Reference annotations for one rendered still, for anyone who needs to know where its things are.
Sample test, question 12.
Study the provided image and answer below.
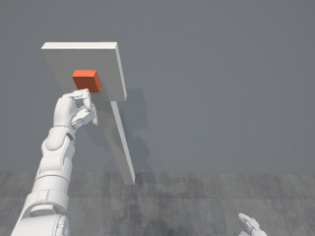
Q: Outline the right robot hand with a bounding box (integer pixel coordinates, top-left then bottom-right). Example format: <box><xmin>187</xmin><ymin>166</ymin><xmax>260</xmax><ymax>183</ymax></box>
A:
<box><xmin>238</xmin><ymin>213</ymin><xmax>267</xmax><ymax>236</ymax></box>

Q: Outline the left robot hand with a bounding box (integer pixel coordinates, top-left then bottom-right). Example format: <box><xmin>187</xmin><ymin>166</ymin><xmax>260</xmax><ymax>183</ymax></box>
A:
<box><xmin>53</xmin><ymin>88</ymin><xmax>98</xmax><ymax>135</ymax></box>

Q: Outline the button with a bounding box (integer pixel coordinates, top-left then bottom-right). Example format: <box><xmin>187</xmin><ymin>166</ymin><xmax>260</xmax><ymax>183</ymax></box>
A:
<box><xmin>72</xmin><ymin>70</ymin><xmax>101</xmax><ymax>93</ymax></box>

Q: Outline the panel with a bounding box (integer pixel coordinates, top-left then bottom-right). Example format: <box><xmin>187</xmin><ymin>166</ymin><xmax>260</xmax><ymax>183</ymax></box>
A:
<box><xmin>40</xmin><ymin>42</ymin><xmax>135</xmax><ymax>186</ymax></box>

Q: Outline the robot left forearm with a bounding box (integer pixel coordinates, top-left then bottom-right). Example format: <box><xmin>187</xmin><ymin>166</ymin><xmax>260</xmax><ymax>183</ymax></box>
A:
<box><xmin>11</xmin><ymin>127</ymin><xmax>76</xmax><ymax>236</ymax></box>

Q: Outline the robot left upper arm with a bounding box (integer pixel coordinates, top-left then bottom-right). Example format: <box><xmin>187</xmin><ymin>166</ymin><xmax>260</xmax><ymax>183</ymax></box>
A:
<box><xmin>13</xmin><ymin>213</ymin><xmax>70</xmax><ymax>236</ymax></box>

